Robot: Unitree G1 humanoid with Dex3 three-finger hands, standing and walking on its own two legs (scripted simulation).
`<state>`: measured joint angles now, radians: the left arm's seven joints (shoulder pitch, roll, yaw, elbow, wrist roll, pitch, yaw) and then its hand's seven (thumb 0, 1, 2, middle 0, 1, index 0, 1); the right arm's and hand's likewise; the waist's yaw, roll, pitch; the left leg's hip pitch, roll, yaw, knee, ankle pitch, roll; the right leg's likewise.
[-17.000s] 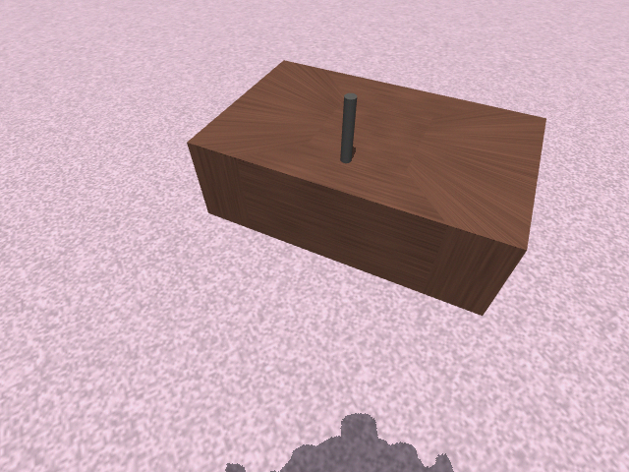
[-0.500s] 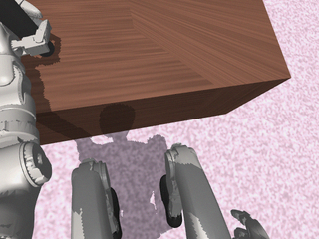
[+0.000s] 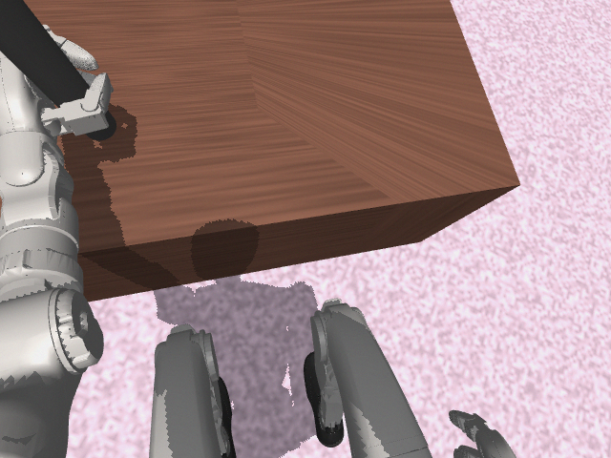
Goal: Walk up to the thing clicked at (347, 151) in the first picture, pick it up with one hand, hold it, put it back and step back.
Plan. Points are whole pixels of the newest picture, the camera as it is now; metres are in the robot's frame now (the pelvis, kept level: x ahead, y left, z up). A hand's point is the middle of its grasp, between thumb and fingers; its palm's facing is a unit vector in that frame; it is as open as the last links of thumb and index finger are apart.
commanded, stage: settle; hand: left
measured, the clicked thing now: (49, 68) +0.55 +0.20 +0.06
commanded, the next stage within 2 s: lift in 0.42 s
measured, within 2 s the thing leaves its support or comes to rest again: neither
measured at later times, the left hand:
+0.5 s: hand (63, 77) +0.55 +0.20 +0.05, palm faces +0.12 -0.99 -0.03, open 5.0 cm
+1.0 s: hand (44, 73) +0.51 +0.19 +0.10, palm faces +0.12 -0.99 -0.02, open 5.0 cm
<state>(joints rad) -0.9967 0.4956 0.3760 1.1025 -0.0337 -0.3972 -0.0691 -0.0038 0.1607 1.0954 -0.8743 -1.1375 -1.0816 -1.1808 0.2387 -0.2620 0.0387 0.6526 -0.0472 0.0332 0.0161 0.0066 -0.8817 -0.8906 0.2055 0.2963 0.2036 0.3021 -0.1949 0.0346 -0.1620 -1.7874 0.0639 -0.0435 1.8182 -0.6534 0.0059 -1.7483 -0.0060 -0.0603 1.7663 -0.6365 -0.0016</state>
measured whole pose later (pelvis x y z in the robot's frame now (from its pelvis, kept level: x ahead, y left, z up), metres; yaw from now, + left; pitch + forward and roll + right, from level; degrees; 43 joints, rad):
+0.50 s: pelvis +0.01 +0.00 +0.03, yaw +1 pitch +34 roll -4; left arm -0.97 0.48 0.36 1.14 -0.04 -0.43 -0.08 0.00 0.16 1.11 -0.88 -1.14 -1.08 -1.18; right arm 0.25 -0.25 0.05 0.66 -0.05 0.03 0.03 0.01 -0.88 -0.89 0.21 0.30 0.20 0.30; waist -0.19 0.03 -0.16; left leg -1.67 0.06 -0.04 1.70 -0.64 0.01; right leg -1.62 -0.01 -0.06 1.65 -0.63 0.01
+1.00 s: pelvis +0.02 +0.00 +0.08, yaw +1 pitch +29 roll -4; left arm -0.78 0.37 0.33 0.99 -0.08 -0.41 -0.07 0.00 0.15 1.11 -0.88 -1.16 -1.08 -1.18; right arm 0.25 -0.24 0.02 0.68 -0.03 0.02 0.02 0.01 -0.91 -0.90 0.20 0.30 0.20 0.30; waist -0.14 0.04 -0.16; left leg -1.45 0.06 -0.04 1.53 -0.60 0.00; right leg -1.40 0.00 -0.06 1.47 -0.58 0.00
